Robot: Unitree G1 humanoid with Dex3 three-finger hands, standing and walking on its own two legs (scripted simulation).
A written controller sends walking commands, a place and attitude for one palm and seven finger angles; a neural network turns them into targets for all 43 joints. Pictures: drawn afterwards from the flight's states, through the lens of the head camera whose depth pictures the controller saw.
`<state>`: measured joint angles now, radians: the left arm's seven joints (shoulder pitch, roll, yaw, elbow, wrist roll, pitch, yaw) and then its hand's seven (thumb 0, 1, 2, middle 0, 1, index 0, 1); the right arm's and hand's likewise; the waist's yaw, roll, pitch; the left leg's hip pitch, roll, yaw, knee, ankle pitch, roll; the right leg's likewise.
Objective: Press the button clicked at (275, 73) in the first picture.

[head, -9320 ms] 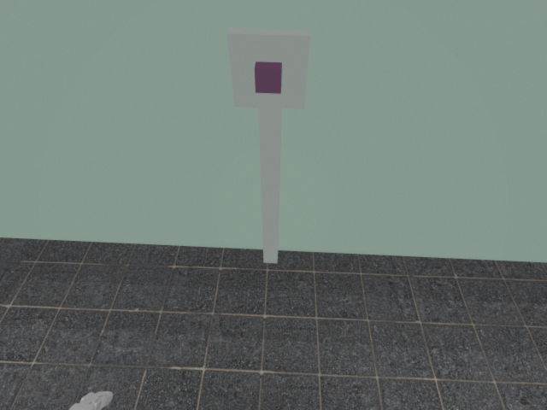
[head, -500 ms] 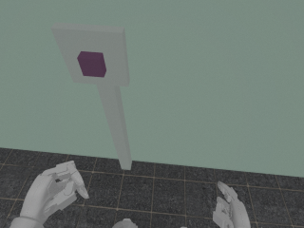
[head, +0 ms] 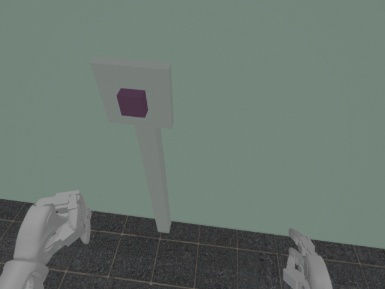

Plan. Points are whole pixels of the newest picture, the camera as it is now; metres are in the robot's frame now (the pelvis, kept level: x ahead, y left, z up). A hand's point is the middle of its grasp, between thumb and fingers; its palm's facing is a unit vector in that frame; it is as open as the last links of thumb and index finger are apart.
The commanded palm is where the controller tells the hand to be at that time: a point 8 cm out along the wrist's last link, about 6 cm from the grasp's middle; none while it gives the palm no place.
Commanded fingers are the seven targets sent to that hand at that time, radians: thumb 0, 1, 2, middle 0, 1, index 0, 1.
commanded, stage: raise the hand and make a fist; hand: left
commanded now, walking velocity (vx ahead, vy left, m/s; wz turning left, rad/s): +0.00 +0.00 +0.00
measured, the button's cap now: (133, 102) +0.49 +0.18 +0.14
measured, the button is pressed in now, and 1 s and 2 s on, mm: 0 0 0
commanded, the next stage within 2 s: aim a knuckle at the button in 0.72 s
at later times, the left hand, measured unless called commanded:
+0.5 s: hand (82, 203) +0.23 +0.21 +0.12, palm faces -0.06 -1.00 -0.06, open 3.1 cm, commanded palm +0.20 +0.26 +0.13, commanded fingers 0.00 0.90 0.90 -1.30 -1.50 -1.30 -1.50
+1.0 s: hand (92, 201) +0.24 +0.19 +0.12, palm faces -0.03 -1.00 -0.06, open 3.1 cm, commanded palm +0.23 +0.25 +0.13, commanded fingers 0.00 0.90 0.90 -1.30 -1.50 -1.30 -1.50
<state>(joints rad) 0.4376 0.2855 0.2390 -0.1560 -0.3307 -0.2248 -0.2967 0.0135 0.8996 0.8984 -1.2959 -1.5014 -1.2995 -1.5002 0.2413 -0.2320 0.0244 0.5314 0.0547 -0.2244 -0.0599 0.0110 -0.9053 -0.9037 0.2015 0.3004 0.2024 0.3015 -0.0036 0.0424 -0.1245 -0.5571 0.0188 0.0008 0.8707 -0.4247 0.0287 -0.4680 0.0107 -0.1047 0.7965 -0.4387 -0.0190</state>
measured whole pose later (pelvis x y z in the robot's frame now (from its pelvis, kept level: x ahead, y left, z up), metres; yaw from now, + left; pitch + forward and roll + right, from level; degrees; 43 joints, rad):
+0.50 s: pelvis +0.00 +0.00 +0.02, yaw +0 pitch +2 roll -1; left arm 0.29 0.32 0.25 -0.09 -0.33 -0.06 -0.34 0.01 0.90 0.90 -1.30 -1.50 -1.30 -1.50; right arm 0.27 -0.26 0.05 0.57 0.05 -0.25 -0.07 0.01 -0.90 -0.90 0.20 0.30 0.20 0.30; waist 0.01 0.05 -0.08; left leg -0.39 0.00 0.02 0.69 -0.35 0.03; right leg -0.31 0.00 -0.08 0.64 -0.37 -0.01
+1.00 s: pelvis -0.01 -0.01 +0.02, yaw +1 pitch +1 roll -1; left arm 0.19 0.29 0.23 0.00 -0.31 -0.12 -0.33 0.01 0.90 0.90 -1.30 -1.50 -1.30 -1.50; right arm 0.25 -0.26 0.05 0.61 0.05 -0.25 -0.08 0.01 -0.90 -0.90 0.20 0.30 0.20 0.30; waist 0.02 0.05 -0.05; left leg -0.38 0.01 0.00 0.68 -0.33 0.02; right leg -0.30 0.01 -0.10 0.64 -0.36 -0.03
